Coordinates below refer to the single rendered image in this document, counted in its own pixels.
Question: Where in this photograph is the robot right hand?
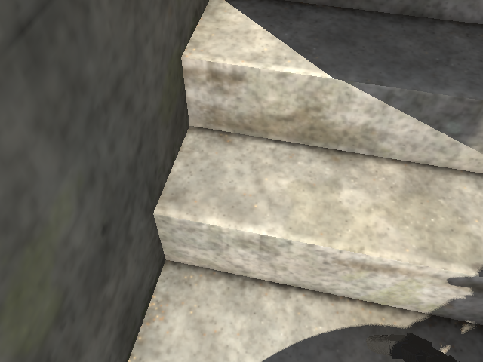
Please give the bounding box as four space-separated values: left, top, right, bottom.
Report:
366 333 460 362

